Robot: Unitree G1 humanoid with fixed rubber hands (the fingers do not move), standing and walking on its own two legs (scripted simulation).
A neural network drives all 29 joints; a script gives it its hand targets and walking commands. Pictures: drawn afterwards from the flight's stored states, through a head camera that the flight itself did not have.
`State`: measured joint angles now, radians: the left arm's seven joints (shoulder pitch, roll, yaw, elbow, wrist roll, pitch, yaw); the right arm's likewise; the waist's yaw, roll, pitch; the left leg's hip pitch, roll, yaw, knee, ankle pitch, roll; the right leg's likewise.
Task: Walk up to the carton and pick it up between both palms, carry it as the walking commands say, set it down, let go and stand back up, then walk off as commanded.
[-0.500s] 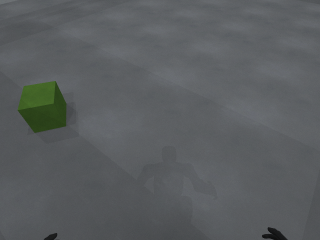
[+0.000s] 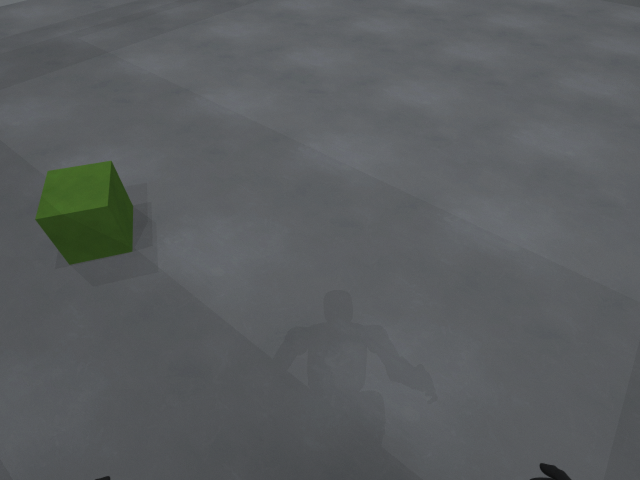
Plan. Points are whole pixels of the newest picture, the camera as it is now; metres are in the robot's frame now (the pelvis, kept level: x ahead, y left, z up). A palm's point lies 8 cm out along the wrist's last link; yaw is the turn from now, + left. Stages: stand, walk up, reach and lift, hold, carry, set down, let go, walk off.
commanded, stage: stand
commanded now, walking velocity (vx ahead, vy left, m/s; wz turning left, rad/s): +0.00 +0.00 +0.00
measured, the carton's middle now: (90, 212) +1.27 +0.94 -0.65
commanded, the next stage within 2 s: walk up in 0.18 s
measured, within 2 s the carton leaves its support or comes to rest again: neither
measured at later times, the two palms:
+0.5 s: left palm out of the picture +0.09 +0.37 -0.08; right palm (570, 475) +0.16 -0.31 -0.09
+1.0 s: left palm out of the picture +0.16 +0.49 -0.08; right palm (424, 341) +0.35 -0.16 -0.09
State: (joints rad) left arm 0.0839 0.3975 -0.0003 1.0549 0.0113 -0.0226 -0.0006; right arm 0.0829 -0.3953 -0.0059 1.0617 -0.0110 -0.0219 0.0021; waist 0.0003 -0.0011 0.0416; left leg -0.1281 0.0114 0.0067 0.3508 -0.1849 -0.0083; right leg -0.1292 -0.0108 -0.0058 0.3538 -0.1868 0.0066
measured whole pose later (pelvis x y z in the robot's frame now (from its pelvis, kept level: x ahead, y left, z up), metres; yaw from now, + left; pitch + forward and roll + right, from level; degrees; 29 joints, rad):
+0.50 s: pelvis +0.01 +0.01 -0.01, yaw +7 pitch -1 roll -2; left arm 0.15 0.46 0.10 0.92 0.03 -0.09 0.00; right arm 0.16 -0.47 -0.08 0.90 -0.05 0.02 0.12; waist -0.01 0.03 0.02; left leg -0.44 0.06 -0.02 0.87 -0.33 0.01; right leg -0.10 -0.05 -0.15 0.37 -0.25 0.00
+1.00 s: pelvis +0.18 +0.13 -0.02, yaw +22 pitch -1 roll +1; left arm 0.25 0.48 0.09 0.81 0.02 -0.10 -0.06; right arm 0.36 -0.48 -0.08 0.73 -0.02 -0.04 0.10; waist -0.06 0.00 0.02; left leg -0.19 -0.02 -0.01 0.55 -0.34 0.03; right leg -0.41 -0.03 -0.07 0.61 -0.26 -0.02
